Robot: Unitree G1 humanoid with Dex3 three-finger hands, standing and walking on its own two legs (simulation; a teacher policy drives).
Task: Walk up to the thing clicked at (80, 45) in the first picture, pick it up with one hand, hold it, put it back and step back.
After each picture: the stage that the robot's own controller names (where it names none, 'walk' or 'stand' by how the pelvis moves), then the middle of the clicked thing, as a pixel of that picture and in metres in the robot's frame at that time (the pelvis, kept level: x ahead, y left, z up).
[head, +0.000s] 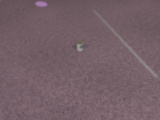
stand; (79, 45) +1.35 +0.04 -0.72
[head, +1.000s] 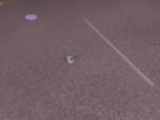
walk; (70, 57) +1.22 +0.24 -0.71
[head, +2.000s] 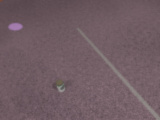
walk; (60, 85) +0.76 +0.30 -0.72
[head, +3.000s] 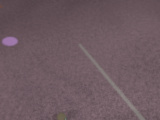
stand; (62, 119) +0.47 +0.24 -0.72
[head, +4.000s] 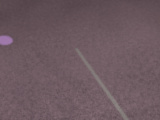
stand; out of the picture +0.42 +0.24 -0.71
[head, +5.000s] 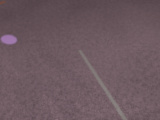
stand; out of the picture +0.40 +0.23 -0.72
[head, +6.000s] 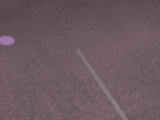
stand; out of the picture +0.41 +0.25 -0.73
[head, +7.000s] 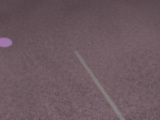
stand; out of the picture +0.40 +0.25 -0.73
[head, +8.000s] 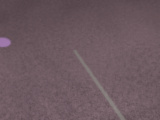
stand; out of the picture +0.39 +0.26 -0.73
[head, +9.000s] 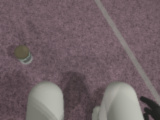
go down; (24, 55) +0.47 +0.27 -0.37
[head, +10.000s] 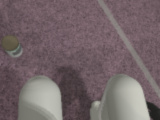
go down; (12, 46) +0.47 +0.29 -0.30
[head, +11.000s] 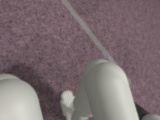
close in; out of the picture +0.45 +0.32 -0.23
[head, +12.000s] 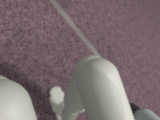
close; out of the picture +0.44 +0.33 -0.23
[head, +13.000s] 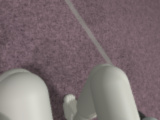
lift; out of the picture +0.39 +0.29 -0.23
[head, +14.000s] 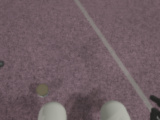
approach; (42, 90) +0.39 +0.21 -0.48
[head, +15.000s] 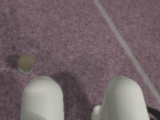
go down; (26, 64) +0.41 +0.23 -0.29
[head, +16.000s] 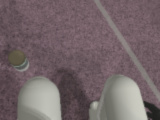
go down; (19, 61) +0.42 +0.25 -0.30
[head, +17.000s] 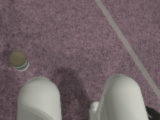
go down; (19, 61) +0.42 +0.24 -0.30
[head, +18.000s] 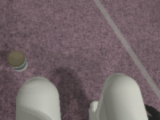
close in; (18, 61) +0.42 +0.24 -0.30
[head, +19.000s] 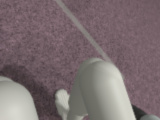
close in; out of the picture +0.40 +0.28 -0.23
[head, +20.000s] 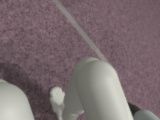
close; out of the picture +0.39 +0.29 -0.24
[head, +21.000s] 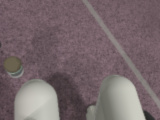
lift; (14, 67) +0.41 +0.25 -0.29
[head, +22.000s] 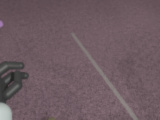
hold; out of the picture +0.37 +0.20 -0.63
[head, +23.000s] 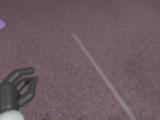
hold; out of the picture +0.35 +0.21 -0.66
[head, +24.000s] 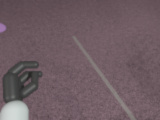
hold; out of the picture +0.36 +0.20 -0.67
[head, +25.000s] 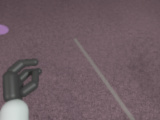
stand; out of the picture +0.37 +0.20 -0.67
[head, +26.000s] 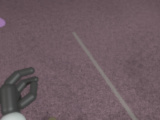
stand; out of the picture +0.36 +0.21 -0.66
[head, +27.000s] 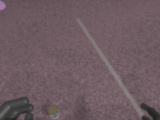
close; (53, 111) +0.38 +0.19 -0.59
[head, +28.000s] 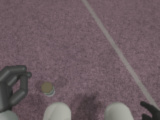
close; (48, 89) +0.40 +0.21 -0.48
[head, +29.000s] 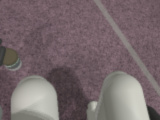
hold; (11, 60) +0.42 +0.25 -0.27
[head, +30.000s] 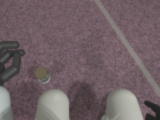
close; (42, 75) +0.42 +0.22 -0.39
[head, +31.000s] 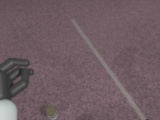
close; (51, 112) +0.38 +0.20 -0.60
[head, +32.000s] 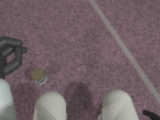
hold; (39, 76) +0.42 +0.22 -0.41
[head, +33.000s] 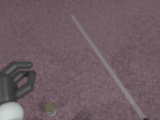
close; (50, 109) +0.39 +0.20 -0.60
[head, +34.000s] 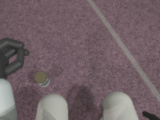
hold; (42, 79) +0.42 +0.22 -0.42
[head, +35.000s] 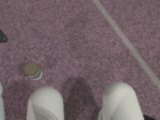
crouch; (33, 71) +0.43 +0.22 -0.35
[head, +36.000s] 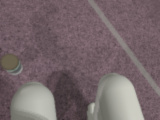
lower; (12, 65) +0.43 +0.24 -0.29
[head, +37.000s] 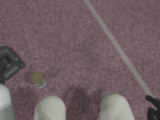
crouch; (38, 80) +0.42 +0.22 -0.43
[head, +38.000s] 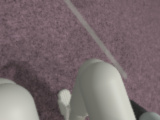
lower; out of the picture +0.43 +0.30 -0.23
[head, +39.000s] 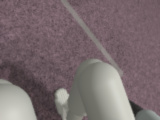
lower; out of the picture +0.43 +0.32 -0.23
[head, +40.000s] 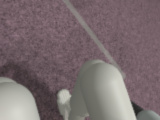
lower; out of the picture +0.42 +0.31 -0.23
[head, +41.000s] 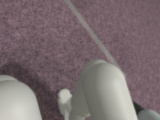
lower; out of the picture +0.43 +0.32 -0.22
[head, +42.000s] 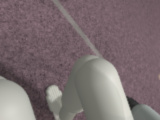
withdraw; out of the picture +0.45 +0.32 -0.25
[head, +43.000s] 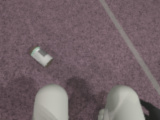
walk; (41, 56) +0.50 +0.23 -0.41
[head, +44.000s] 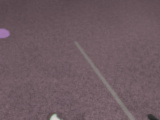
stand; out of the picture +0.45 +0.19 -0.68
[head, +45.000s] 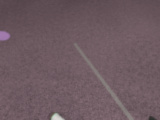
stand; out of the picture +0.47 +0.19 -0.69
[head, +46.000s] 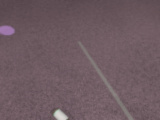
stand; (60, 116) +0.47 +0.17 -0.70
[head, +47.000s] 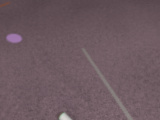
stand; (66, 119) +0.50 +0.16 -0.75
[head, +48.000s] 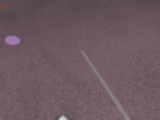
stand; out of the picture +0.47 +0.17 -0.75
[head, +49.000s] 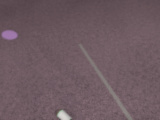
walk; (64, 116) +0.48 +0.18 -0.75
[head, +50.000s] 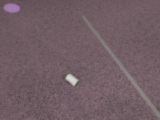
walk; (71, 79) +0.68 +0.12 -0.73
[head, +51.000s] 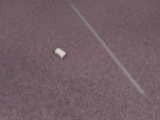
walk; (60, 53) +1.00 +0.20 -0.73
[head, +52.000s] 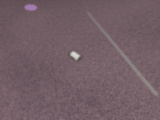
stand; (75, 56) +1.10 +0.16 -0.73
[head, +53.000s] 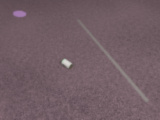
stand; (66, 63) +1.07 +0.16 -0.75
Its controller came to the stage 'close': yes
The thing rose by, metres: 0.02
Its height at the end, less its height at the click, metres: -0.02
